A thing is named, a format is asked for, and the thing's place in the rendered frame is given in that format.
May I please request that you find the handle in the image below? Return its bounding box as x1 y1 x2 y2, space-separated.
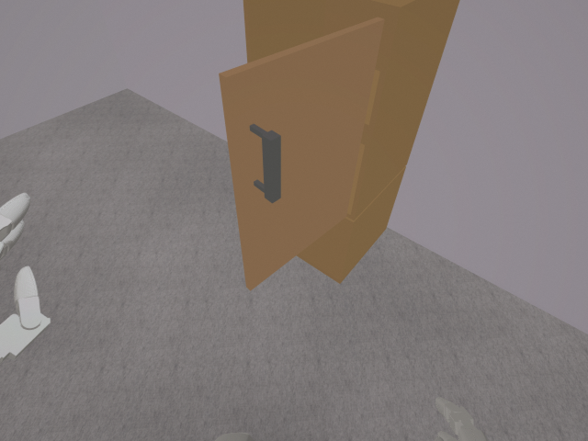
250 124 281 203

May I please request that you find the right robot hand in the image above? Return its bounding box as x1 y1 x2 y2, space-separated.
435 397 488 441

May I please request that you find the cupboard door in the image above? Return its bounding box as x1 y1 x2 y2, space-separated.
219 17 385 291

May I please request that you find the left robot hand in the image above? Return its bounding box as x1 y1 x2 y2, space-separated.
0 193 51 364

